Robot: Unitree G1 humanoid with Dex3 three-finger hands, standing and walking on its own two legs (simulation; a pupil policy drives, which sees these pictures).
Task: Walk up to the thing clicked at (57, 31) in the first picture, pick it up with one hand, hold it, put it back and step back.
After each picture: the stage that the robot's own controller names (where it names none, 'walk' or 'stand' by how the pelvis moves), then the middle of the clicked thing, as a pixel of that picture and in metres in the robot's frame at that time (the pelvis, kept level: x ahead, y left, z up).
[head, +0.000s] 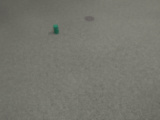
stand; (56, 29) +1.71 +0.34 -0.72
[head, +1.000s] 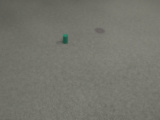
walk; (65, 39) +1.57 +0.14 -0.70
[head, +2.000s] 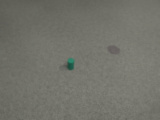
walk; (70, 64) +1.01 +0.07 -0.71
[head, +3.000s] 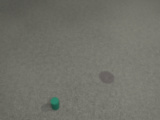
walk; (55, 103) +0.60 +0.18 -0.71
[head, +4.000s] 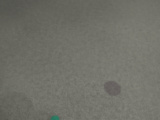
stand; out of the picture +0.40 +0.18 -0.71
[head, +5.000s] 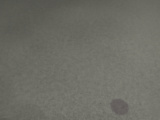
stand; out of the picture +0.33 +0.19 -0.72
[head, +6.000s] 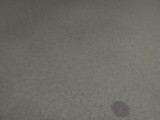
stand; out of the picture +0.31 +0.18 -0.72
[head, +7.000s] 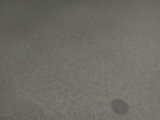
stand; out of the picture +0.34 +0.18 -0.73
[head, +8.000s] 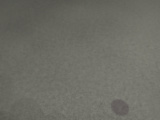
stand; out of the picture +0.33 +0.18 -0.73
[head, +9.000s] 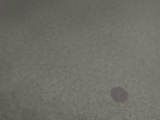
stand; out of the picture +0.33 +0.18 -0.72
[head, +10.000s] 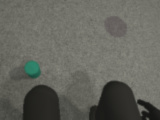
go down; (33, 70) +0.42 +0.19 -0.36
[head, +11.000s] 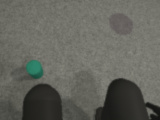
go down; (35, 70) +0.42 +0.20 -0.31
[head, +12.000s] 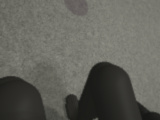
close in; out of the picture +0.42 +0.23 -0.23
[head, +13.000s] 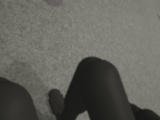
close; out of the picture +0.41 +0.25 -0.23
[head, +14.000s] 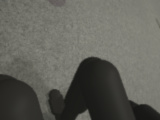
lift; out of the picture +0.39 +0.23 -0.23
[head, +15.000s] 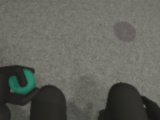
lift; (24, 86) +0.31 +0.21 -0.07
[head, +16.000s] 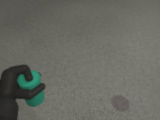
hold; (32, 89) +0.33 +0.18 +0.04
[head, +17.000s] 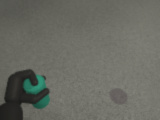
hold; (37, 92) +0.33 +0.17 +0.00
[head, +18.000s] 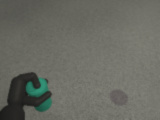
hold; (40, 95) +0.32 +0.16 -0.01
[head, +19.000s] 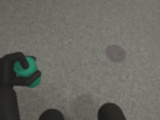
crouch; (28, 73) +0.39 +0.18 -0.08
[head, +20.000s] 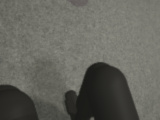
lower; out of the picture +0.44 +0.24 -0.20
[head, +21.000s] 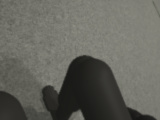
lower; out of the picture +0.45 +0.27 -0.23
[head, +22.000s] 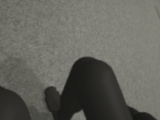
lower; out of the picture +0.44 +0.27 -0.24
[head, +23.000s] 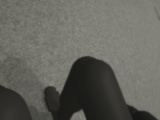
lower; out of the picture +0.44 +0.26 -0.24
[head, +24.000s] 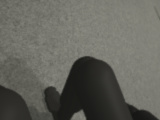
loosen; out of the picture +0.44 +0.26 -0.24
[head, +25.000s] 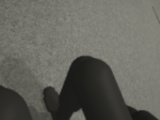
withdraw; out of the picture +0.43 +0.24 -0.24
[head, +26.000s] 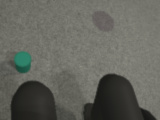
stand; (23, 63) +0.44 +0.20 -0.29
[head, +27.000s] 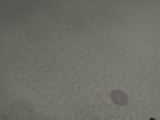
stand; out of the picture +0.37 +0.14 -0.64
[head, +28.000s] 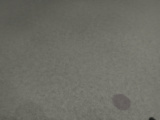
stand; out of the picture +0.37 +0.16 -0.67
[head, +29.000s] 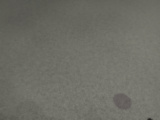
stand; out of the picture +0.37 +0.15 -0.67
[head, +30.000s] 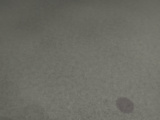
walk; out of the picture +0.39 +0.15 -0.72
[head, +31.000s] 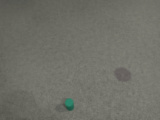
walk; (69, 104) +0.48 +0.13 -0.71
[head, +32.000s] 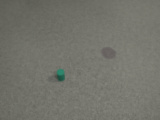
walk; (60, 75) +0.74 +0.13 -0.71
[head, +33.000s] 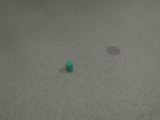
stand; (69, 66) +1.01 +0.19 -0.71
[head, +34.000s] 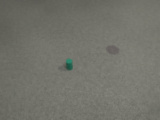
stand; (69, 64) +1.01 +0.13 -0.72
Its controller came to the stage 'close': yes
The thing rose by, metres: 0.71
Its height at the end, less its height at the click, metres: +0.00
